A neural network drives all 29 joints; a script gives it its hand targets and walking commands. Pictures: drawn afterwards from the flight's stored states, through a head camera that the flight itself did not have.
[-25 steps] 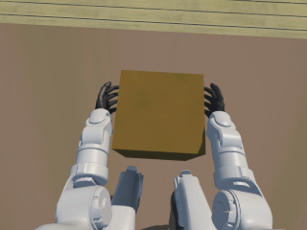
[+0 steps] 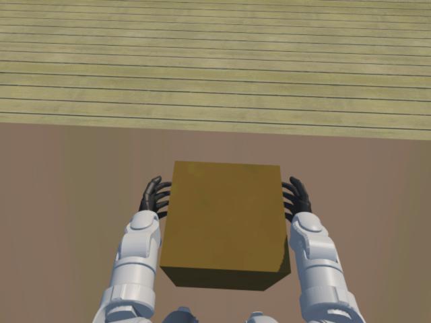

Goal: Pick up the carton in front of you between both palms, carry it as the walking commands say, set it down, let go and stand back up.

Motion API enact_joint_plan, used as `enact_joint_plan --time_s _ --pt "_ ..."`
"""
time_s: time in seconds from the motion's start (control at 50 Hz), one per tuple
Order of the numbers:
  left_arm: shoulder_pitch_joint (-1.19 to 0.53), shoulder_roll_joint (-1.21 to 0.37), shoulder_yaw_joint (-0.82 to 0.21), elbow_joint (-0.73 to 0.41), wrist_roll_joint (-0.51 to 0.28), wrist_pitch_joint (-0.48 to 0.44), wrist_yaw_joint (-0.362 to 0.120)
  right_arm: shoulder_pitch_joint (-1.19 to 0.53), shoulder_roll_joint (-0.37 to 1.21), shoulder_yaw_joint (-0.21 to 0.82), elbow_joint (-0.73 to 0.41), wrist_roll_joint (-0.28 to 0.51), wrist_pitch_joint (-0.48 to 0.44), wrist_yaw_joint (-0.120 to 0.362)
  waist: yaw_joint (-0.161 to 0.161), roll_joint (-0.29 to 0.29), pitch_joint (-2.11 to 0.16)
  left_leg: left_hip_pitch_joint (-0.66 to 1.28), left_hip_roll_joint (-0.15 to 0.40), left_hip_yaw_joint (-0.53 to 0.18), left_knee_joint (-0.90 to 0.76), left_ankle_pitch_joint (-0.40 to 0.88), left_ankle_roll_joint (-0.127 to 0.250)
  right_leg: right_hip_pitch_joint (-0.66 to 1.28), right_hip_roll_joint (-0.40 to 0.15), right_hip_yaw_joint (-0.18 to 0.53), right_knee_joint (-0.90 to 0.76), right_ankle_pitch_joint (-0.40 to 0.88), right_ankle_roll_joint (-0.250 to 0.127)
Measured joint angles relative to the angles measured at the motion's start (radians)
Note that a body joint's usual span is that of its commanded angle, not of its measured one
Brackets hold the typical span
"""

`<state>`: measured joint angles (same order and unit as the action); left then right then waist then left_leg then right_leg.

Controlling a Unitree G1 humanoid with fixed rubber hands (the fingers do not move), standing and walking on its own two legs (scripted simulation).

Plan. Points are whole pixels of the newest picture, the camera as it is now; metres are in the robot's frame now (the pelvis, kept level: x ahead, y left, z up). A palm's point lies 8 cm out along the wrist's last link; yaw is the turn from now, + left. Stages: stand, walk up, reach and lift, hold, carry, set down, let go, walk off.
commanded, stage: reach and lift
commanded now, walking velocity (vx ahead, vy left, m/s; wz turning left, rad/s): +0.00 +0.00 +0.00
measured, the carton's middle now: (223, 231) +0.31 +0.01 -0.09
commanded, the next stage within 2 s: hold in 1.28 s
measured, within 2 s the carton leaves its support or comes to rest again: neither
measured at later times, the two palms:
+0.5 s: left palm (139, 206) +0.29 +0.15 +0.07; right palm (319, 208) +0.30 -0.15 +0.07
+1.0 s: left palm (138, 197) +0.30 +0.15 +0.08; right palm (320, 199) +0.31 -0.15 +0.08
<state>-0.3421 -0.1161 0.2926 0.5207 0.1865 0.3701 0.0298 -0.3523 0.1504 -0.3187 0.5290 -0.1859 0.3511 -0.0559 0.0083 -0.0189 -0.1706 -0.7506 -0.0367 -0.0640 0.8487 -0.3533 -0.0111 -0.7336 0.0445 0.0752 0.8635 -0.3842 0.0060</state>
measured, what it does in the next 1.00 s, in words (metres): rises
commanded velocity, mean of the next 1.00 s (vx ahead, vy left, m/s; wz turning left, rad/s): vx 0.00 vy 0.00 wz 0.00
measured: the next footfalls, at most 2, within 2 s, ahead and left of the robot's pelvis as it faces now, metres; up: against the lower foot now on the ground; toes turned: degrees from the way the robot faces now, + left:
none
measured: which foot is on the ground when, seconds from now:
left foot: down 0.00-1.00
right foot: down 0.00-1.00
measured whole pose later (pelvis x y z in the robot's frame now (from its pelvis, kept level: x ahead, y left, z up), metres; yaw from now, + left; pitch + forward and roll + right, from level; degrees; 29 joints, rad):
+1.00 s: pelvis +0.01 +0.00 +0.05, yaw +0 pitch -5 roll +0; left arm -0.27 -0.16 0.24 0.30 0.29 0.66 -0.01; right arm -0.29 0.16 -0.27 0.32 -0.29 0.64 0.01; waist 0.00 -0.01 0.02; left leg -0.11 -0.02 -0.07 0.39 -0.19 0.00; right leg -0.10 0.02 0.08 0.40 -0.22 0.00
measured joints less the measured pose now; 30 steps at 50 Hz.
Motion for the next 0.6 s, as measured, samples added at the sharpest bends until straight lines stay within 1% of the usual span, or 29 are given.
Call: enact_joint_plan --time_s 0.1,0.22,0.3,0.42,0.6 --pt "0.052 -0.011 -0.016 -0.052 0.006 0.054 -0.005 0.05 0.01 0.016 -0.053 -0.01 0.057 0.008 -0.003 0.005 0.029 0.181 0.004 -0.005 -0.134 0.042 0.001 0.182 -0.005 0.0 -0.135 0.043 -0.003" --pt "0.095 -0.033 -0.034 -0.129 0.029 0.14 -0.006 0.087 0.002 0.045 -0.119 -0.022 0.144 0.023 -0.004 0.01 0.067 0.385 0.009 -0.009 -0.278 0.092 0.002 0.388 -0.01 0.001 -0.284 0.094 -0.004" --pt "0.088 -0.034 -0.038 -0.147 0.054 0.198 -0.017 0.079 0.004 0.043 -0.132 -0.05 0.198 0.037 -0.006 0.01 0.094 0.49 0.013 -0.009 -0.347 0.119 0.002 0.492 -0.012 0.003 -0.353 0.122 -0.006" --pt "0.041 -0.045 0.004 -0.117 0.106 0.241 -0.041 0.033 0.016 0.001 -0.102 -0.105 0.237 0.057 -0.004 0.011 0.141 0.551 0.014 -0.007 -0.373 0.136 0.003 0.552 -0.012 0.005 -0.378 0.139 -0.006" --pt "0.011 -0.053 0.024 -0.141 0.115 0.24 -0.048 0.002 0.025 -0.021 -0.124 -0.118 0.236 0.068 -0.004 0.01 0.192 0.553 0.012 -0.007 -0.372 0.146 0.005 0.554 -0.014 0.006 -0.377 0.15 -0.003"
